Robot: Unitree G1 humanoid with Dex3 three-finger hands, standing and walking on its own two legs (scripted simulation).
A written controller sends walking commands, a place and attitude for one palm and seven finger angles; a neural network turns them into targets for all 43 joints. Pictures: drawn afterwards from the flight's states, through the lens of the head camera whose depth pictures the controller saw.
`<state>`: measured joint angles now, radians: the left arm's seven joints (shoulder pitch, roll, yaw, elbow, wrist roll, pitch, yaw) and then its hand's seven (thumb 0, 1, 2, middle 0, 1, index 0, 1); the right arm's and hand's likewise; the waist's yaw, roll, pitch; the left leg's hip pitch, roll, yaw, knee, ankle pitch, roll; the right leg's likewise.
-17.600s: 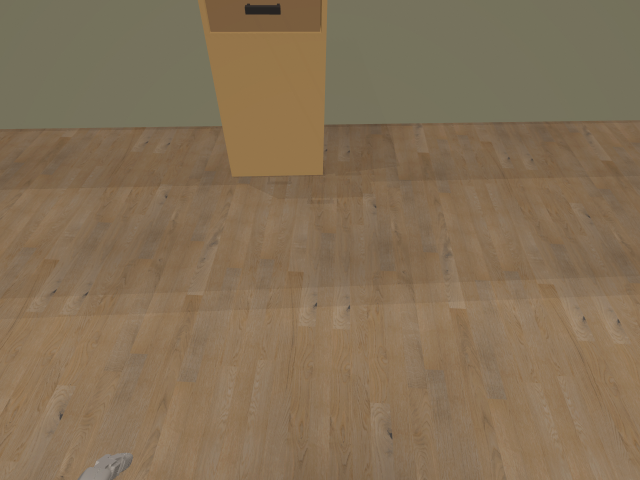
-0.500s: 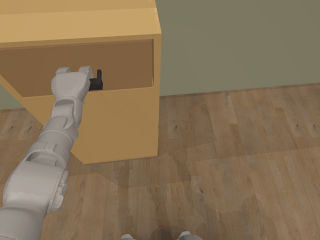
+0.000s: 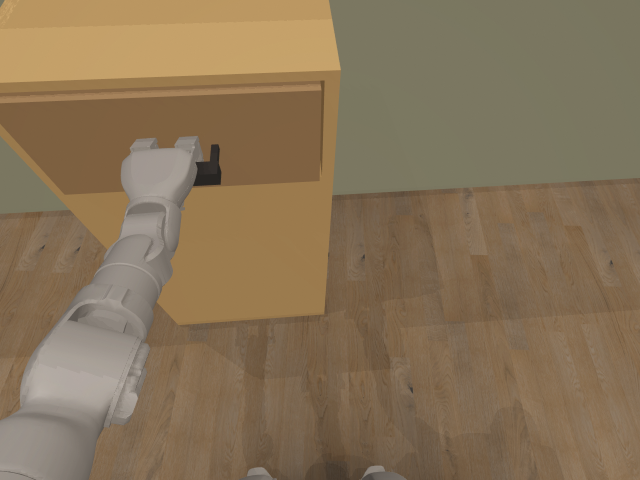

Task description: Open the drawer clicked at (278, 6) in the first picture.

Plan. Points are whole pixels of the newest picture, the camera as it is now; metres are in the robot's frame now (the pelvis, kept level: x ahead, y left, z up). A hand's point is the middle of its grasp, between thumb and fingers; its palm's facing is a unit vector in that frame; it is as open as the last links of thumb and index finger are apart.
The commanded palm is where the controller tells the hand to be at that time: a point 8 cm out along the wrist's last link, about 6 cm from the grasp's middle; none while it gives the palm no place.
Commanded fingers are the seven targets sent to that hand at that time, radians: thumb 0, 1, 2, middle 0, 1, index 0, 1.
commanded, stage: pull the drawer open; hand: left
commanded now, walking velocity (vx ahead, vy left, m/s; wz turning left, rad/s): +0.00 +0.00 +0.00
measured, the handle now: (175, 164) +0.53 +0.17 +0.04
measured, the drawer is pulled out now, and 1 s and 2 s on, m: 0.01 0.04 0.22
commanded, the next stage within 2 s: none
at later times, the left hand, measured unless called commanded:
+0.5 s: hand (173, 207) +0.48 +0.18 +0.02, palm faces -0.05 -0.04 -1.00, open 5.5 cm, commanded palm +0.43 +0.17 +0.07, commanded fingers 0.00 0.90 0.90 -0.40 -1.35 -0.40 -1.35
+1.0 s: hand (171, 218) +0.46 +0.18 +0.02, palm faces -0.05 -0.02 -1.00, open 5.6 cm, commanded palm +0.42 +0.17 +0.07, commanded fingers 0.00 0.90 0.90 -0.40 -1.35 -0.40 -1.35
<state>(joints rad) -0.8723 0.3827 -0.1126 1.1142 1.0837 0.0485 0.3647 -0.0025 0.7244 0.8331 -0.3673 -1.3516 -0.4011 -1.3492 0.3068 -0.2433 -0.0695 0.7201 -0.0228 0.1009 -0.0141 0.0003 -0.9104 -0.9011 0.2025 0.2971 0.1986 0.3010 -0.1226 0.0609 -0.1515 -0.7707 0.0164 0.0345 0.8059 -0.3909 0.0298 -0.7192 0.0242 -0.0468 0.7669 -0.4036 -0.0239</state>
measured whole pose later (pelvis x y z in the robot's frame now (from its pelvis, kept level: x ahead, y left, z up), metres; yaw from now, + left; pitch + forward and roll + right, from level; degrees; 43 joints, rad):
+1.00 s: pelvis +0.00 +0.00 +0.00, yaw +0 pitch +18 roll -1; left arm -0.77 0.35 -0.13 1.03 1.08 0.05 0.37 0.01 0.74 0.80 -0.35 -1.35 -0.39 -1.35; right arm 0.27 -0.23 -0.06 0.70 -0.01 0.12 -0.02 0.00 -0.91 -0.90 0.20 0.30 0.20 0.30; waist -0.09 0.05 -0.15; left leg -0.71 0.01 0.04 0.78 -0.38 0.03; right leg -0.67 0.02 -0.04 0.75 -0.40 -0.03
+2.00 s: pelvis +0.02 -0.01 +0.01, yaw -1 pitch +10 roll +1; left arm 0.18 0.28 -0.20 0.07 1.07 0.12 0.35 0.06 0.72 0.80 -0.26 -1.35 -0.42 -1.35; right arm 0.13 -0.22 -0.02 0.60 -0.01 0.10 0.04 0.01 -0.91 -0.90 0.20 0.30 0.20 0.30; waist 0.03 0.06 -0.13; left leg -0.47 0.01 0.06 0.70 -0.40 0.01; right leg -0.45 0.02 -0.01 0.72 -0.43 -0.04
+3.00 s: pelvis -0.02 -0.03 +0.01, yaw +0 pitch +7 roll +2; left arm 0.33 0.31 -0.18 -0.03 1.07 0.09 0.42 0.01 0.41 0.69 -0.35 -1.31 -0.39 -1.31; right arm 0.10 -0.23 -0.01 0.62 -0.03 0.08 -0.02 0.01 -0.91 -0.90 0.20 0.30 0.20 0.30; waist 0.06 0.06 -0.10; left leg -0.51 0.01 0.03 0.76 -0.38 -0.01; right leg -0.50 0.03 -0.04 0.80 -0.43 -0.06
